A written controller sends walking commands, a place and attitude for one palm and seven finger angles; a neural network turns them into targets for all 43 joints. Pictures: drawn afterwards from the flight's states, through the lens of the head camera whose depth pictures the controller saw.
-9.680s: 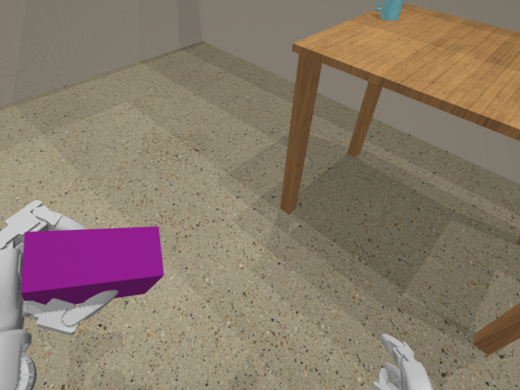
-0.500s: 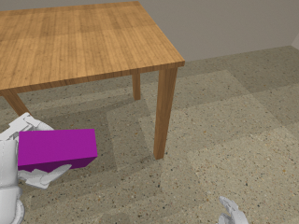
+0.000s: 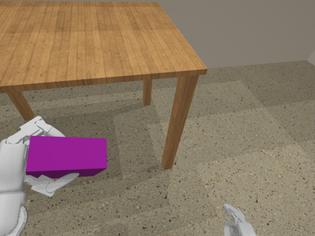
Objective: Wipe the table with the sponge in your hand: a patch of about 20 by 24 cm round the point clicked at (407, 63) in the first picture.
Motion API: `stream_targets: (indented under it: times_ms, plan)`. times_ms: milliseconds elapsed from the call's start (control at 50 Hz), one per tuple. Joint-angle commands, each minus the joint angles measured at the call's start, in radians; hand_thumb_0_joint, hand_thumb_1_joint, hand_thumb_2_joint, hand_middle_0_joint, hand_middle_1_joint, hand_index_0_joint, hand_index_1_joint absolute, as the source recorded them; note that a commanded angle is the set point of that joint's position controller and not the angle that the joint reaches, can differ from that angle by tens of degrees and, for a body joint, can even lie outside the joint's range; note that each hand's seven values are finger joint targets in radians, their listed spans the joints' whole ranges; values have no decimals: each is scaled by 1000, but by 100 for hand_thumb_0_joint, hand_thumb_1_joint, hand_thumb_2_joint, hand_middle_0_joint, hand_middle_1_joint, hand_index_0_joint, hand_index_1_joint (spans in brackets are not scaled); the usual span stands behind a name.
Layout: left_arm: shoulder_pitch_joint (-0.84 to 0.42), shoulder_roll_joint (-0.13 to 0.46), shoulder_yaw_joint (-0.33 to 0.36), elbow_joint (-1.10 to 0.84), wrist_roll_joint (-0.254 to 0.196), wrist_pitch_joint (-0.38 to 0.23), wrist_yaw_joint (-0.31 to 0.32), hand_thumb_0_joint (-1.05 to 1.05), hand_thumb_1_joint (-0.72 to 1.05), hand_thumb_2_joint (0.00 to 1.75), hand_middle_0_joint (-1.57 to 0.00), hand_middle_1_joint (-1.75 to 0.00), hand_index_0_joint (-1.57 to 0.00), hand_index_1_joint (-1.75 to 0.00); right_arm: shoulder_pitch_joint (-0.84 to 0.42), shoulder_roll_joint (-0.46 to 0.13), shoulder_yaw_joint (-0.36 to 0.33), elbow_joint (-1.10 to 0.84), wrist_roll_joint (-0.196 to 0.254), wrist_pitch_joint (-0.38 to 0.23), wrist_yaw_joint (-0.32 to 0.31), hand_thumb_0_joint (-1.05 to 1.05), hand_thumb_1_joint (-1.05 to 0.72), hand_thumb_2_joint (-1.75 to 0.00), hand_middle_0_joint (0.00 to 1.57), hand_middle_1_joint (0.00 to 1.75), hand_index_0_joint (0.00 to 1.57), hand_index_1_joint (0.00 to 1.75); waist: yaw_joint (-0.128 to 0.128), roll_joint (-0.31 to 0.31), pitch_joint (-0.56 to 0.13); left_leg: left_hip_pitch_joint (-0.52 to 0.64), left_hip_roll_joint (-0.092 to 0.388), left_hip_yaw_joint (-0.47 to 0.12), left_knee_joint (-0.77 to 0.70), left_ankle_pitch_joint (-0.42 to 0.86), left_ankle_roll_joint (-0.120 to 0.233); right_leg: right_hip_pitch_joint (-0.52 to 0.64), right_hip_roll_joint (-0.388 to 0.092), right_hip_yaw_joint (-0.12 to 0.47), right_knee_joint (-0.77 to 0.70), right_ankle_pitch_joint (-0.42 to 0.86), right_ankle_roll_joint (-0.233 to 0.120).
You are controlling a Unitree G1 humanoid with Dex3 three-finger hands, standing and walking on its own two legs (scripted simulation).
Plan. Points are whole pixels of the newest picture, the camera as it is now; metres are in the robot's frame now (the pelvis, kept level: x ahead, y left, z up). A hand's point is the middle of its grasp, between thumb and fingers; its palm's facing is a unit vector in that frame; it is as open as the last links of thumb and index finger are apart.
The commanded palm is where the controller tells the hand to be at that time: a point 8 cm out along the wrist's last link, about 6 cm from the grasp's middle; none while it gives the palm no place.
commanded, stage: shuffle to correct the standing spot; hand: left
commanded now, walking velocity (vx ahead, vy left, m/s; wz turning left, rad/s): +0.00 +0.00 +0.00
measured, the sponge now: (78, 158) +0.23 +0.19 +0.12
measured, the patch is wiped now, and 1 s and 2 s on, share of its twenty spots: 0.00 0.00 0.00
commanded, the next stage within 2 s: come to a stop and stand still in 1.74 s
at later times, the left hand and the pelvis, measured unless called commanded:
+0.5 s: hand (24, 115) +0.29 +0.31 +0.17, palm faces +0.39 -0.85 -0.36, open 9.8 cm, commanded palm +0.24 +0.34 +0.18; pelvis +0.07 +0.07 -0.01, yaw -2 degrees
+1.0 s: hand (21, 69) +0.41 +0.38 +0.19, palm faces +0.31 -0.81 -0.50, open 9.8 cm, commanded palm +0.34 +0.43 +0.18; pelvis +0.14 +0.17 -0.03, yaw -8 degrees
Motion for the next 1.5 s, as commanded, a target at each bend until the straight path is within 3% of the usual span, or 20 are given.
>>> stream_targets:
  times_ms: [0,280,380,440,520,560,580,600,680,740,800,840,920,960,980,1140,1180,1220,1440,1480]
  plan:
    - [-277,249,241,-366,-24,-114,43,0,10,130,-120,-160,-120,-160,-139,-119,-60,-190,-2,-86,3,0,-90,-90,20,30,20,30,6,316,-127,-277,128,-153,-303,-371,2,309,-49,113,30,-139,19]
    - [-211,213,196,-280,-33,-64,23,0,10,130,-120,-160,-120,-160,-118,-147,-77,-189,-4,-15,15,0,-90,-90,20,30,20,30,-23,-55,-103,-132,35,-70,150,-189,-15,-15,-258,461,-108,-429,-133]
    - [-159,240,233,-460,-44,-89,39,0,10,130,-120,-160,-120,-160,-142,-133,-75,-218,-10,-34,23,0,-90,-90,20,30,20,30,-35,342,-128,224,318,-410,-307,0,4,-411,-30,36,678,-320,-2]
    - [-150,190,176,-435,-32,-72,46,0,10,130,-120,-160,-120,-160,-113,-155,-92,-186,-13,-55,38,0,-90,-90,20,30,20,30,-34,168,-92,264,215,-147,-171,658,-140,-387,-45,-62,571,-210,-11]
    - [-43,196,215,-291,-48,-43,52,0,10,130,-120,-160,-120,-160,-158,-181,-119,-197,-20,-46,55,0,-90,-90,20,30,20,30,54,236,-153,-172,48,130,274,985,-298,383,22,-282,-4,34,-75]
    - [-23,184,207,-261,-57,-48,48,0,10,130,-120,-160,-120,-160,-126,-185,-117,-169,15,-23,52,0,-90,-90,20,30,20,30,32,-307,-264,-477,19,-129,1115,-257,-92,439,-401,356,-3,414,-285]
    - [-25,203,242,-310,-60,-38,41,0,10,130,-120,-160,-120,-160,-122,-175,-117,-184,-20,1,42,0,-90,-90,20,30,20,30,1,-148,-226,-555,96,-301,1073,-277,-58,338,-520,581,-37,327,-289]
    - [19,285,322,-323,-50,-47,41,0,10,130,-120,-160,-120,-160,-102,-168,-124,-185,-19,14,56,0,-90,-90,20,30,20,30,-8,117,-156,-530,167,-348,903,-254,-47,218,-513,542,-61,245,-235]
    - [-66,223,267,-416,-55,-67,28,0,10,130,-120,-160,-120,-160,-143,-108,-71,-153,1,49,61,0,-90,-90,20,30,20,30,-50,-99,-100,-139,146,-38,414,0,-69,-268,-288,198,-190,-231,-132]
    - [-125,244,233,-486,-45,-64,34,0,10,130,-120,-160,-120,-160,-134,-105,-75,-133,-3,-7,0,0,-90,-90,20,30,20,30,-40,72,-146,104,34,71,109,-43,-72,-244,-181,90,-16,-444,-66]
    - [-109,260,287,-519,-35,-84,46,0,10,130,-120,-160,-120,-160,-121,-147,-100,-160,2,-52,-22,0,-90,-90,20,30,20,30,-26,481,-188,120,252,-272,-162,-87,50,-239,-5,-64,484,-362,40]
    - [-72,258,303,-394,-20,-83,49,0,10,130,-120,-160,-120,-160,-100,-161,-127,-158,9,-47,-14,0,-90,-90,20,30,20,30,-25,223,-169,21,292,-292,-160,184,117,-223,-38,-28,585,-356,33]
    - [-26,232,294,-343,-28,-64,56,0,10,130,-120,-160,-120,-160,-118,-139,-101,-146,20,-31,2,0,-90,-90,20,30,20,30,-14,340,-180,-179,201,-77,42,76,40,128,-61,-62,129,-126,28]
    - [10,253,276,-288,-20,-43,63,0,10,130,-120,-160,-120,-160,-111,-106,-91,-157,15,-14,16,0,-90,-90,20,30,20,30,-16,-181,-148,-494,9,56,497,-197,-63,315,-385,520,-144,23,-106]
    - [5,245,287,-261,-42,-26,70,0,10,130,-120,-160,-120,-160,-122,-137,-91,-146,10,-11,23,0,-90,-90,20,30,20,30,0,-204,-118,-522,55,-78,654,-209,-79,264,-470,568,-195,53,-130]
    - [49,218,271,-348,-35,-58,89,0,10,130,-120,-160,-120,-160,-157,-94,-85,-134,8,23,15,0,-90,-90,20,30,20,30,-27,-108,-185,-101,71,22,94,7,-63,128,-298,82,44,353,-49]
    - [-29,233,257,-452,-37,-62,89,0,10,130,-120,-160,-120,-160,-151,-110,-101,-141,9,0,1,0,-90,-90,20,30,20,30,-38,56,-226,63,20,73,-61,148,-70,95,-233,50,181,269,-9]
    - [-42,242,253,-567,-36,-79,93,0,10,130,-120,-160,-120,-160,-139,-163,-127,-157,12,-23,-4,0,-90,-90,20,30,20,30,-28,469,-287,239,298,-270,-90,460,72,-169,-100,-37,556,-335,55]
    - [101,193,257,-314,-51,12,96,0,10,130,-120,-160,-120,-160,-125,-149,-90,-151,20,10,2,0,-90,-90,20,30,20,30,-20,165,-171,-169,204,-99,10,139,8,184,-117,-54,-26,23,34]
    - [74,245,282,-234,-51,26,100,0,10,130,-120,-160,-120,-160,-120,-124,-84,-173,15,37,7,0,-90,-90,20,30,20,30,-28,-229,-141,-419,27,9,428,-241,-84,254,-495,469,-168,253,-116]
